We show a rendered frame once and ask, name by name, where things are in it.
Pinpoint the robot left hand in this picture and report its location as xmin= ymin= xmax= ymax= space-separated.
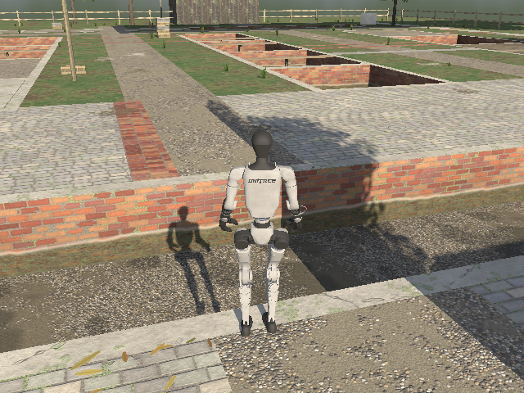
xmin=219 ymin=218 xmax=238 ymax=232

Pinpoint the right robot forearm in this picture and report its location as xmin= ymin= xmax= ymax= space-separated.
xmin=290 ymin=198 xmax=302 ymax=223

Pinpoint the left robot shin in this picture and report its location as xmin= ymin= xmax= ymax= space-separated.
xmin=239 ymin=269 xmax=251 ymax=325

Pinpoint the robot left upper arm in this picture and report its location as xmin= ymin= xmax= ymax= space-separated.
xmin=224 ymin=166 xmax=245 ymax=210

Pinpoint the robot shin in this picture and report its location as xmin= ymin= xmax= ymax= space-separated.
xmin=239 ymin=269 xmax=251 ymax=325
xmin=265 ymin=268 xmax=280 ymax=323

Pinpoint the robot right upper arm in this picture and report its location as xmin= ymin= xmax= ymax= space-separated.
xmin=279 ymin=165 xmax=299 ymax=210

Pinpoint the right robot shin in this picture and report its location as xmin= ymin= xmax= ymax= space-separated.
xmin=265 ymin=268 xmax=280 ymax=323

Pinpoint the robot right hand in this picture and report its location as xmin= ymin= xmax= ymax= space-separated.
xmin=283 ymin=219 xmax=302 ymax=233

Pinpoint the left robot forearm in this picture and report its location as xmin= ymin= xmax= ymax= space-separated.
xmin=220 ymin=198 xmax=233 ymax=222

